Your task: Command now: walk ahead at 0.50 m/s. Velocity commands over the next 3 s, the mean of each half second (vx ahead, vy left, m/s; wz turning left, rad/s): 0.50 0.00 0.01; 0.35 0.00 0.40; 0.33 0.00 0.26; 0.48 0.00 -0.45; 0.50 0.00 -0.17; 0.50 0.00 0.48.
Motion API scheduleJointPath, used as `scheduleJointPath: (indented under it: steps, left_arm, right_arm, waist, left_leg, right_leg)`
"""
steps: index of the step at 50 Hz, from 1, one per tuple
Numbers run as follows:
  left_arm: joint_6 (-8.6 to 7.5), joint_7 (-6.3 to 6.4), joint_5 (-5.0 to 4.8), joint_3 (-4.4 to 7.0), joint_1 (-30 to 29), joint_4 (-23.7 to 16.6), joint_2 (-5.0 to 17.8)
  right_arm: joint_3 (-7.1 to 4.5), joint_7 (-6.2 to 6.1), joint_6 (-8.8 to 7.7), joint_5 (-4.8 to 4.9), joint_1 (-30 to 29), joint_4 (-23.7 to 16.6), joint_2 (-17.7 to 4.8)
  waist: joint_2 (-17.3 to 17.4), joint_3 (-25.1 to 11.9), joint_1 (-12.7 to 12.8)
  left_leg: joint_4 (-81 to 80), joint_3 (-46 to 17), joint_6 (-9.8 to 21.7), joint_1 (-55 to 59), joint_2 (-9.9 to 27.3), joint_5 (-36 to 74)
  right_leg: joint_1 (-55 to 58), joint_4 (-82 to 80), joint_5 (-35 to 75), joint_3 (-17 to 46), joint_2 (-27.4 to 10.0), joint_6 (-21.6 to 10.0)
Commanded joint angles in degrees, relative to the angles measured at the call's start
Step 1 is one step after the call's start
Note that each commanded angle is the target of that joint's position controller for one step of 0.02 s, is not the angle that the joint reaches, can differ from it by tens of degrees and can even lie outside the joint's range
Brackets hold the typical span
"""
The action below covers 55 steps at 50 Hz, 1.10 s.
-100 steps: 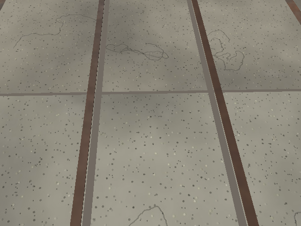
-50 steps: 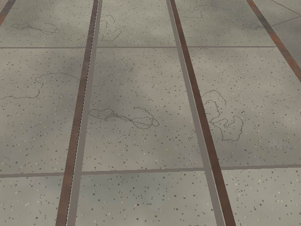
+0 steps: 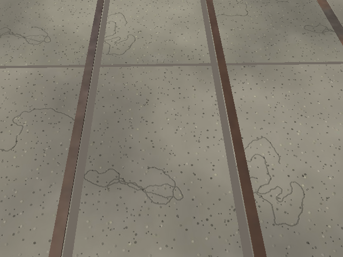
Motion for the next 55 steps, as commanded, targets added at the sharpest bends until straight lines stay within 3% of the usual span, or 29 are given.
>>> scheduleJointPath:
  steps: [1, 2, 4, 6, 9, 14, 19, 22, 23, 24, 25, 26, 27, 28, 29, 30, 32, 34, 38, 41, 43, 45, 48, 49, 50, 51, 52, 54, 55]
  left_arm:
    - [-0.86, -0.37, 0.14, 1.62, -2.2, -5.5, 6.6]
    - [-0.94, -0.51, 0.32, 1.54, -3.8, -5.6, 5.6]
    - [0.47, -1.08, 1.73, 1.41, -2.0, -4.9, 3.9]
    - [1.55, -1.66, 1.98, 1.45, -2.6, -5.3, 3.2]
    - [2.44, -2.04, 1.96, 1.5, -9.8, -8.0, 3.9]
    - [2.2, -2.29, 1.12, 0.88, -21.1, -11.9, 3.7]
    - [1.67, -2.15, 0.97, 0.5, -28.2, -14.7, 4.1]
    - [0.95, -1.94, 0.96, 0.91, -27.1, -15.2, 5.1]
    - [0.61, -1.61, 1.0, 1.32, -24.0, -14.4, 5.8]
    - [0.14, -1.16, 1.1, 1.97, -16.9, -12.2, 6.8]
    - [-0.59, -0.56, 1.88, 2.89, -6.4, -8.9, 8.7]
    - [-1.06, 0.2, 3.58, 4.37, 2.8, -7.7, 14.7]
    - [-0.48, -0.46, 3.07, 5.08, 2.5, -7.8, 17.5]
    - [0.09, -0.7, 1.48, 4.23, -3.5, -8.7, 13.4]
    - [-0.12, -0.85, 1.07, 3.05, -9.3, -9.7, 9.4]
    - [-0.49, -0.94, 1.19, 2.37, -11.8, -9.8, 6.9]
    - [-1.15, -0.31, 0.79, 1.63, -11.4, -8.6, 4.7]
    - [-2.13, -0.07, 0.48, 1.69, -8.5, -7.5, 5.3]
    - [-2.7, 0.56, 0.42, 1.61, -6.4, -7.0, 6.4]
    - [-2.04, 1.18, 0.23, 1.37, -6.5, -7.3, 6.8]
    - [-1.55, 1.67, 0.11, 1.61, -4.8, -6.9, 7.9]
    - [-0.87, 2.12, 0.12, 1.93, -4.1, -6.7, 8.7]
    - [0.51, 2.73, 0.1, 2.81, -5.8, -7.7, 10.2]
    - [1.12, 2.52, -0.01, 3.08, -6.6, -8.2, 10.7]
    - [1.4, 2.15, -0.24, 3.4, -5.8, -9.3, 11.5]
    - [1.98, 1.58, 0.15, 2.54, -1.0, -11.7, 5.7]
    - [2.86, 1.24, 0.77, 2.24, -1.3, -12.5, 6.6]
    - [2.77, 0.69, 1.1, 2.36, -9.5, -14.2, 7.6]
    - [2.76, 0.56, 1.69, 2.73, -11.6, -14.8, 8.7]
  right_arm:
    - [-2.61, -0.16, 0.59, 1.58, 13.9, 2.5, -9.2]
    - [-1.78, -0.01, 0.18, 1.37, 11.3, 2.3, -6.3]
    - [-0.73, -0.48, -0.51, 1.54, 11.5, 3.7, -3.4]
    - [-0.75, -0.71, -1.37, 1.61, 15.0, 5.1, -4.5]
    - [-0.98, -0.76, -1.69, 1.67, 18.0, 6.0, -6.5]
    - [-0.46, -0.74, -1.47, 1.65, 22.9, 6.8, -6.1]
    - [-0.39, -1.33, -1.21, 1.08, 27.4, 8.5, -6.6]
    - [-0.73, -1.87, -0.95, 0.68, 26.2, 8.8, -7.6]
    - [-0.82, -1.95, -0.87, 0.63, 25.4, 8.8, -8.0]
    - [-0.92, -1.85, -0.68, 0.66, 24.4, 8.7, -8.5]
    - [-0.71, -1.64, -0.58, 1.12, 23.1, 8.1, -8.1]
    - [0.37, -1.13, -0.67, 2.76, 24.6, 5.6, -4.3]
    - [0.45, -1.15, -0.34, 3.84, 30.6, 6.0, -1.9]
    - [-1.03, -1.44, 0.3, 2.37, 24.9, 6.0, -7.2]
    - [-1.06, -1.05, 0.14, 2.13, 21.1, 4.9, -6.3]
    - [-0.94, -0.85, 0.31, 2.02, 19.9, 4.8, -4.8]
    - [-1.03, -0.03, 1.85, 0.64, 20.9, 5.0, -3.3]
    - [-1.15, 0.58, 2.95, 0.58, 19.6, 4.2, -2.4]
    - [-1.02, 0.74, 3.83, 0.58, 13.8, 1.3, -1.9]
    - [-0.11, 1.21, 3.69, 0.84, 7.6, -1.3, -0.9]
    - [0.23, 1.43, 3.74, 0.6, 5.3, -2.3, -1.0]
    - [0.04, 1.44, 3.72, 0.09, 6.0, -2.9, -2.1]
    - [-1.09, 1.07, 3.2, -0.41, 12.0, -2.1, -4.9]
    - [-1.66, 0.66, 2.51, -0.61, 16.4, -1.1, -5.8]
    - [-2.88, -0.04, 1.62, -0.91, 19.7, -1.0, -10.0]
    - [-4.48, -0.62, 2.0, -0.13, 17.2, -2.0, -16.3]
    - [-5.03, -0.54, 3.2, 2.5, 20.5, -2.7, -17.5]
    - [-3.55, -1.15, 4.91, 2.36, 12.6, -4.4, -11.2]
    - [-2.92, -1.23, 5.18, 2.25, 10.6, -4.6, -9.0]
  waist:
    - [2.9, -7.5, -5.2]
    - [1.2, -4.2, -3.5]
    - [2.8, -2.6, -0.6]
    - [2.9, -2.6, 0.1]
    - [2.9, -0.1, -0.6]
    - [3.3, 1.5, -3.4]
    - [4.2, 2.3, -5.5]
    - [4.6, 1.8, -3.7]
    - [4.9, 0.2, -2.2]
    - [4.5, -3.3, 0.9]
    - [2.4, -9.1, 5.2]
    - [-5.4, -17.7, 6.7]
    - [-14.0, -23.0, 3.6]
    - [-3.8, -15.5, 2.1]
    - [-2.1, -7.7, 0.4]
    - [-1.6, -4.3, -0.9]
    - [-4.0, -2.1, -3.1]
    - [-3.5, -2.0, -3.7]
    - [-3.8, -0.3, -4.6]
    - [-5.3, 0.1, -3.5]
    - [-5.3, -1.0, -2.3]
    - [-6.1, -2.5, -2.6]
    - [-6.2, -6.0, -5.0]
    - [-4.0, -8.6, -7.2]
    - [2.4, -11.9, -9.3]
    - [12.8, -15.2, -3.1]
    - [8.4, -23.3, -5.9]
    - [1.6, -8.7, -4.4]
    - [0.8, -5.0, -3.0]
  left_leg:
    - [-18.6, -32.2, 10.3, 29.0, 21.3, -9.2]
    - [-20.7, -26.6, 8.3, 22.8, 18.4, -4.9]
    - [-22.9, -18.9, 5.6, 15.9, 14.4, 1.4]
    - [-23.8, -16.0, 5.9, 15.0, 13.4, 6.6]
    - [-26.4, -13.3, 6.1, 15.7, 12.5, 6.5]
    - [-26.7, -9.7, 4.8, 20.0, 10.7, 13.1]
    - [-24.1, -8.6, 5.0, 28.8, 12.8, 20.1]
    - [-19.2, -7.8, 4.2, 32.4, 14.3, 31.1]
    - [-14.8, -7.8, 3.5, 31.8, 14.2, 39.1]
    - [-6.9, -7.4, 2.8, 30.8, 13.1, 44.1]
    - [5.0, -5.9, 1.7, 24.1, 10.4, 38.0]
    - [24.0, -3.4, -0.1, 8.2, 5.5, 15.1]
    - [39.2, -5.1, -1.0, -6.4, -3.1, -24.2]
    - [41.8, -10.5, -0.1, -9.5, 1.3, -18.8]
    - [39.4, -10.3, 0.0, -9.5, 3.5, -13.1]
    - [36.8, -10.0, -0.1, -7.7, 5.3, -9.9]
    - [34.3, -9.4, -1.1, -4.4, 6.7, -7.6]
    - [33.9, -8.7, -1.7, -5.6, 6.8, -5.7]
    - [27.4, -5.3, -3.4, -9.5, 6.2, 0.2]
    - [13.7, -1.5, -3.5, -5.8, 4.3, 6.1]
    - [8.1, 0.7, -3.1, -3.9, 2.9, 8.0]
    - [5.9, 1.4, -1.8, -1.9, 1.8, 5.2]
    - [2.2, 1.6, 1.5, 4.1, -1.2, -1.8]
    - [-3.2, 1.0, 2.9, 9.5, -2.2, 1.5]
    - [-7.3, -7.2, 5.5, 18.6, 3.7, 22.2]
    - [-0.6, -26.7, 13.7, 31.0, 19.9, 63.3]
    - [-6.5, -36.3, 20.1, 33.2, 23.0, 46.0]
    - [-16.6, -32.6, 15.7, 18.9, 18.0, 0.8]
    - [-19.8, -31.2, 12.6, 14.2, 14.8, -9.8]
  right_leg:
    - [-31.8, 24.9, 6.6, 5.7, -3.1, -2.0]
    - [-29.6, 21.4, 9.8, 5.5, -5.0, -1.9]
    - [-24.3, 16.6, 11.7, 5.1, -6.8, -0.6]
    - [-24.1, 14.4, 12.7, 3.9, -6.9, 0.5]
    - [-30.0, 9.0, 18.1, 2.5, -8.4, 2.2]
    - [-32.6, -5.7, 26.5, 0.0, -7.7, 3.4]
    - [-32.7, -14.5, 26.5, -1.7, -5.6, 1.6]
    - [-28.5, -18.1, 20.7, -2.2, -3.7, -1.0]
    - [-23.0, -19.2, 18.4, -2.7, -2.0, -1.9]
    - [-14.7, -21.7, 18.1, -3.2, -0.2, -3.0]
    - [-0.3, -24.3, 21.0, -1.4, -1.8, -4.5]
    - [17.3, -25.8, 14.8, 16.4, -17.3, -8.2]
    - [24.8, -33.2, 13.9, 38.6, -28.7, -13.2]
    - [16.7, -34.8, 7.6, 33.5, -25.0, -10.4]
    - [7.3, -37.3, 8.1, 24.8, -22.8, -8.3]
    - [1.6, -39.6, 11.6, 18.7, -20.3, -6.1]
    - [-4.1, -41.4, 18.0, 9.9, -16.9, -3.4]
    - [-4.2, -41.9, 24.3, 5.6, -16.4, -3.1]
    - [-3.7, -38.3, 52.7, -4.8, -15.1, -2.9]
    - [-4.1, -36.2, 56.3, -10.1, -12.9, -2.2]
    - [-0.9, -34.1, 58.5, -11.1, -13.7, -2.4]
    - [2.5, -29.9, 62.2, -11.4, -15.2, -2.6]
    - [5.2, -16.5, 67.4, -11.1, -16.7, -2.3]
    - [3.8, -6.6, 62.1, -11.6, -16.0, -1.1]
    - [-3.8, 8.6, 44.1, -12.1, -12.7, 1.9]
    - [-21.6, 27.0, -10.7, -10.6, -1.9, 4.7]
    - [-26.5, 32.0, -10.6, 1.9, -0.6, 5.0]
    - [-32.0, 26.0, -1.0, 4.4, -5.1, 4.7]
    - [-31.2, 20.5, 2.7, 4.7, -6.4, 4.6]
Next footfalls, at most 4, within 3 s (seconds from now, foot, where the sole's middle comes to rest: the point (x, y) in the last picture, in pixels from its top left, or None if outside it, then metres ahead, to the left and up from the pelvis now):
0.50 right None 0.44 -0.11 -0.76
1.00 left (165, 209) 0.63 0.07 -0.76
1.72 right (202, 154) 0.90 -0.09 -0.76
2.22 left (169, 98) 1.25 0.08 -0.76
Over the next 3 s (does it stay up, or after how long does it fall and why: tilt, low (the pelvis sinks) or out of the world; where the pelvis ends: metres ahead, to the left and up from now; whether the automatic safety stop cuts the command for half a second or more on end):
stays up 1.47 -0.02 0.02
